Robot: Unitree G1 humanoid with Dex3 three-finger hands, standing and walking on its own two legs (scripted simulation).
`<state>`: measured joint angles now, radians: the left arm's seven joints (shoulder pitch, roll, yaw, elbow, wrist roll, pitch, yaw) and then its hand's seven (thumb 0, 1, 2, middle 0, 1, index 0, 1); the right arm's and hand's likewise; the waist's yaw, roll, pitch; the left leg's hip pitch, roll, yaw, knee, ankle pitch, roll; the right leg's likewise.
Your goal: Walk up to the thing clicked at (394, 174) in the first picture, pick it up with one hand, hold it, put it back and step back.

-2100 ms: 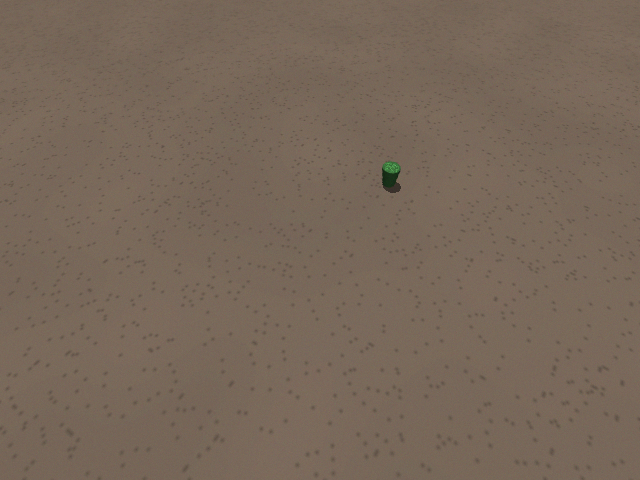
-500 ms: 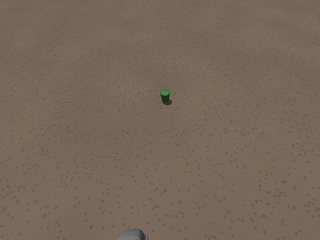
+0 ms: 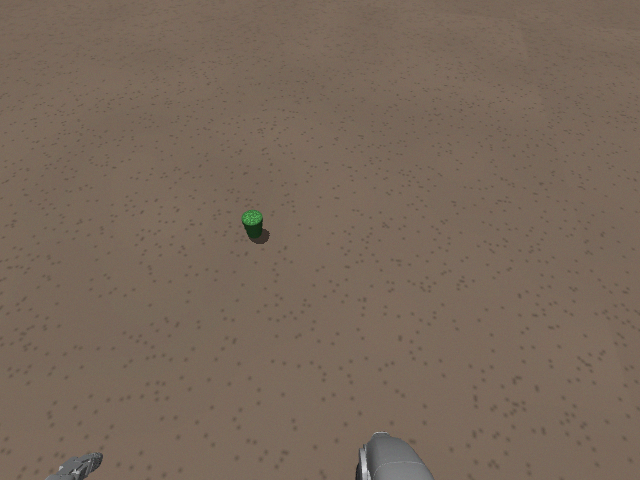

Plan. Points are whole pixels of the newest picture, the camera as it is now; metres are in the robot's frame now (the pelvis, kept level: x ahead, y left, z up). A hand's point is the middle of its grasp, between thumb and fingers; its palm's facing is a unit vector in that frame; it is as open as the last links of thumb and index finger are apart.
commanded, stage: walk up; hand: left
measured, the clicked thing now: (253, 225) +1.09 +0.20 -0.72
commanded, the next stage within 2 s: none
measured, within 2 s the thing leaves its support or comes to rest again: neither
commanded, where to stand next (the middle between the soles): +0.64 +0.03 m, yaw -1 degrees
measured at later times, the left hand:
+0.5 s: hand (133, 411) +0.24 +0.27 -0.15, palm faces -0.02 -0.93 -0.38, open 7.4 cm
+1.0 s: hand (167, 276) +0.46 +0.26 -0.12, palm faces -0.02 -0.90 -0.44, open 7.4 cm
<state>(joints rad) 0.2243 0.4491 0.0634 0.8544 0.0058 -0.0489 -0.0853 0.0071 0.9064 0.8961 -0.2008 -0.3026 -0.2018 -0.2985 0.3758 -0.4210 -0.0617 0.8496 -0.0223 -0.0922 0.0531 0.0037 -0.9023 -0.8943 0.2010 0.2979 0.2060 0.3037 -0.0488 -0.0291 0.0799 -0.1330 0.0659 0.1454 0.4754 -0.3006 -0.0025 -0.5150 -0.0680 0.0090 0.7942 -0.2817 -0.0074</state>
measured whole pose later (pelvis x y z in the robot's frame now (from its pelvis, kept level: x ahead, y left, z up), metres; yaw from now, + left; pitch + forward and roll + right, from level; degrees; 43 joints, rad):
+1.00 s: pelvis +0.39 -0.03 -0.01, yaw -1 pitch -3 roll +0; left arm 0.29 0.40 0.05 0.87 0.01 -0.11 -0.04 0.00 0.90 0.90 -0.20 -0.30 -0.20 -0.30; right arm 0.33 -0.45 -0.06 0.88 -0.01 -0.01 0.05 0.01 -0.91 -0.89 0.20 0.30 0.20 0.30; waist 0.01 0.08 0.07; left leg -0.37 0.02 -0.02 1.04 -0.46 0.04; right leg -0.34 -0.04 -0.08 0.65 -0.26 -0.02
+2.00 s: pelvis +0.56 +0.03 +0.00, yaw -2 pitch -2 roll +1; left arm 0.06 0.34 -0.01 1.07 -0.01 -0.02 -0.01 0.01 0.90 0.90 -0.20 -0.30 -0.21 -0.30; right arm 0.10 -0.35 0.01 1.10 0.00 -0.02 0.02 0.00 -0.91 -0.89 0.20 0.30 0.20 0.30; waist 0.00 0.01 0.07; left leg -0.20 0.03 0.11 0.46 -0.22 0.01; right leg -0.25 -0.03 -0.02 0.48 -0.19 0.00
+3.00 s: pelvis +0.59 +0.03 +0.01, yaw -2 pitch -2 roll +0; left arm 0.07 0.33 0.01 1.16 0.01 -0.01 -0.01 0.00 0.90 0.90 -0.20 -0.30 -0.20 -0.30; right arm 0.07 -0.34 -0.01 1.17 -0.01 -0.01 0.01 0.00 -0.91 -0.89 0.20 0.30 0.20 0.30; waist -0.01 0.00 0.04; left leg -0.09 0.02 0.10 0.29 -0.17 0.00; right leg -0.14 -0.02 -0.03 0.30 -0.14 0.01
